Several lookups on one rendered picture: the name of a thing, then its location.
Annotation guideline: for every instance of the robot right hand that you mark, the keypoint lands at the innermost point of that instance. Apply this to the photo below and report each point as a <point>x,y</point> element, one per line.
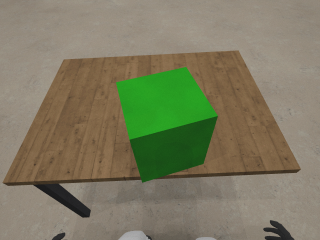
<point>279,229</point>

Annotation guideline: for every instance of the left robot thigh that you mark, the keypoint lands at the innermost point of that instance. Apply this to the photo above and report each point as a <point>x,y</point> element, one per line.
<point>134,235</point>

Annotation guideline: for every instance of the carton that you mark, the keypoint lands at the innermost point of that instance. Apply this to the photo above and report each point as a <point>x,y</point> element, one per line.
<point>169,122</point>

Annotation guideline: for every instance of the table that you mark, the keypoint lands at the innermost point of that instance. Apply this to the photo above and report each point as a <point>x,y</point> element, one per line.
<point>79,134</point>

